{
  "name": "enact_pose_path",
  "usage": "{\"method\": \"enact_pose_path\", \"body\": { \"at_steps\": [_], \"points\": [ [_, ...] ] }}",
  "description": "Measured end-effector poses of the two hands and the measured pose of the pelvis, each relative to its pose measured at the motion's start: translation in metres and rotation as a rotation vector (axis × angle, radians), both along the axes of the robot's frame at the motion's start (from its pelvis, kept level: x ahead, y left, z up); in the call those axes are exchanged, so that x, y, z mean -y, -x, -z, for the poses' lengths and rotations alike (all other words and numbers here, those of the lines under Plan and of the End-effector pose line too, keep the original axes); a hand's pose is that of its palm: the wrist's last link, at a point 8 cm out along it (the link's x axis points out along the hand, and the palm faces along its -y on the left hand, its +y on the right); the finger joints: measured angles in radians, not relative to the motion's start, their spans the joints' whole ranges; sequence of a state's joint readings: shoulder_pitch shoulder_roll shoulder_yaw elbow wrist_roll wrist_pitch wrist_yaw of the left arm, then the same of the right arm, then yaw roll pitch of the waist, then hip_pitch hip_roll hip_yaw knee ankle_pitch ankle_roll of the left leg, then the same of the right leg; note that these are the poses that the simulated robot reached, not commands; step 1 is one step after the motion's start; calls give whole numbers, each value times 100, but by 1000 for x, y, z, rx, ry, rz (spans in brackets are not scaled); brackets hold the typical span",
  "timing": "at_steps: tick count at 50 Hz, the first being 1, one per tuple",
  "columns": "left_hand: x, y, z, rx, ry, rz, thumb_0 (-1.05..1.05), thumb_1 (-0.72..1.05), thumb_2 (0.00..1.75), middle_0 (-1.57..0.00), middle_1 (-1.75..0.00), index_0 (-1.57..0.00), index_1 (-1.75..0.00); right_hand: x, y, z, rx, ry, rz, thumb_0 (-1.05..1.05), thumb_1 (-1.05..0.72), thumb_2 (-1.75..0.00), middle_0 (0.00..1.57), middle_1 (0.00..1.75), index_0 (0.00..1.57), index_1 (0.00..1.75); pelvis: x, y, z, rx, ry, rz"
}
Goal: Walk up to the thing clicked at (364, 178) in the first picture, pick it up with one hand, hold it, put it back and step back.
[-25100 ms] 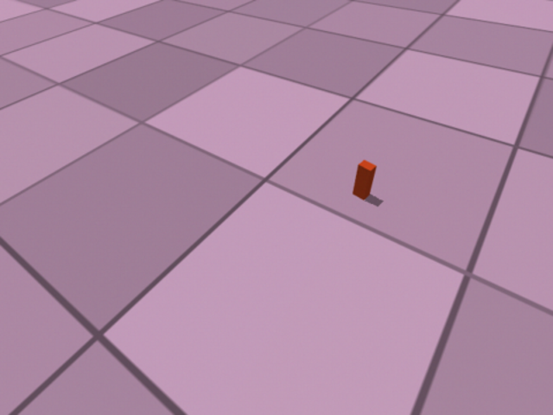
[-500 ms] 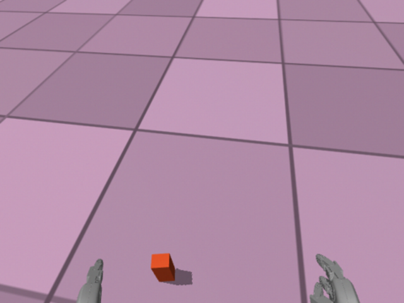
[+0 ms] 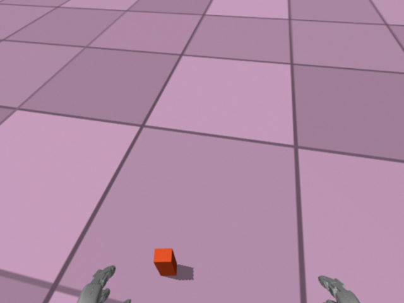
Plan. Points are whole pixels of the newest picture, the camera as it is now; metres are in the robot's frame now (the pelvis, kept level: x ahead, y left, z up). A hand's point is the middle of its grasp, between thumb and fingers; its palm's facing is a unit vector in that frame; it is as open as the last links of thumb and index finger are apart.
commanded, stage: stand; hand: left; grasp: from the side
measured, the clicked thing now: (166, 262) +0.41 +0.20 -0.63
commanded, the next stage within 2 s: none
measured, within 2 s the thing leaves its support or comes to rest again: neither
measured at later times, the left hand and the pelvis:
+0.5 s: hand out of the picture +0.05 +0.26 -0.12, palm faces +0.00 -0.94 -0.34, open 7.4 cm; pelvis +0.00 +0.01 +0.04, yaw +0 degrees
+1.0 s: hand out of the picture +0.05 +0.25 -0.11, palm faces +0.00 -0.94 -0.35, open 7.4 cm; pelvis +0.00 +0.00 +0.05, yaw +0 degrees
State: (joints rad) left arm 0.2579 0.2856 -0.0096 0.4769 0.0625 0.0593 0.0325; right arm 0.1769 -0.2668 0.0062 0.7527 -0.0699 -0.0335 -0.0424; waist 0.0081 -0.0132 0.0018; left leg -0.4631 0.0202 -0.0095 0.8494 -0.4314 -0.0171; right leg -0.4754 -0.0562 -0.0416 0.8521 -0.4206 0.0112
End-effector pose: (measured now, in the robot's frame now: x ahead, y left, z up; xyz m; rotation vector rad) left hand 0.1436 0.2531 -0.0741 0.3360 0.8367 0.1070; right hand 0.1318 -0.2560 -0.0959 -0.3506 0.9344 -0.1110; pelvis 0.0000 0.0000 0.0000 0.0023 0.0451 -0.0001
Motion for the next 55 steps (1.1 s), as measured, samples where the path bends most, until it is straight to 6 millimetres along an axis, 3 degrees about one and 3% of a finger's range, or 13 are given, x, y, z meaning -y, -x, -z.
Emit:
{"method": "enact_pose_path", "body": {
  "at_steps": [8,14,20,28,38,55],
  "points": [
    [-35,45,12,-190,-27,-85,1,80,88,-20,-30,-20,-30,24,38,-7,-146,23,77,1,-90,-89,20,30,20,30,-5,-4,-17,42,1,-1],
    [-46,74,12,-298,-30,-141,1,87,89,-20,-30,-20,-30,23,60,-9,-233,19,109,1,-90,-89,20,30,20,30,-9,-7,-28,69,3,-4],
    [-48,91,9,-362,-22,-172,1,90,90,-20,-30,-20,-30,14,69,-9,-277,-5,116,1,-90,-89,20,30,20,30,-11,-6,-37,92,1,-8],
    [-47,99,4,-387,-18,-185,1,90,90,-20,-30,-20,-30,10,69,-10,-279,-27,117,1,-90,-89,20,30,20,30,-11,-1,-43,109,-3,-9],
    [-45,105,1,-402,-23,-195,1,90,90,-20,-30,-20,-30,19,73,-12,-291,-24,124,1,-90,-89,20,30,20,30,-7,3,-46,112,-2,-10],
    [-38,98,-1,-416,-25,-187,1,90,90,-20,-30,-20,-30,34,82,-12,-326,-14,136,1,-90,-89,20,30,20,30,2,2,-47,101,-3,-5]
  ]
}}
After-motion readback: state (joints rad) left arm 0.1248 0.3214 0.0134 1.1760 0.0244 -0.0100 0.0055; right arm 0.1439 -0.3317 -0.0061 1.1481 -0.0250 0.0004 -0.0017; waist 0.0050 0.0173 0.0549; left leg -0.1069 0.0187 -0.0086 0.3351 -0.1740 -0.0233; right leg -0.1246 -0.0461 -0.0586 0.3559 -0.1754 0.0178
